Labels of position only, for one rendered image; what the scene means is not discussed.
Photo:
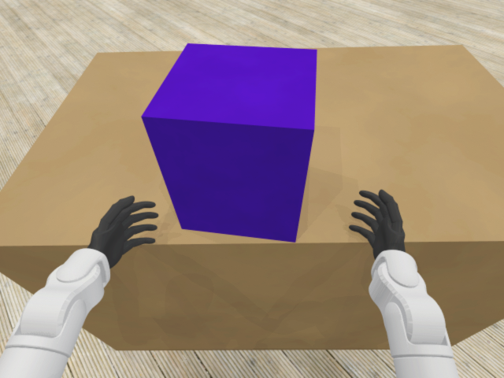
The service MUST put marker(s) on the robot left hand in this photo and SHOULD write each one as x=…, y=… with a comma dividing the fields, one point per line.
x=112, y=234

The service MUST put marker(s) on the carton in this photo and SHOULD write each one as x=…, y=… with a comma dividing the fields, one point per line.
x=232, y=130

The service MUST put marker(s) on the robot right forearm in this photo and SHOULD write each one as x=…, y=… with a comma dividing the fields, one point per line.
x=414, y=322

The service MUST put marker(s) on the robot right hand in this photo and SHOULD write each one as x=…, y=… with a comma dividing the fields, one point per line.
x=388, y=233

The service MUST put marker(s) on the pedestal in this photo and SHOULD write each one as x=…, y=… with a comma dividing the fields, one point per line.
x=423, y=123

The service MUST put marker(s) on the robot left forearm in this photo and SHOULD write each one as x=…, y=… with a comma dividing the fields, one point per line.
x=46, y=333

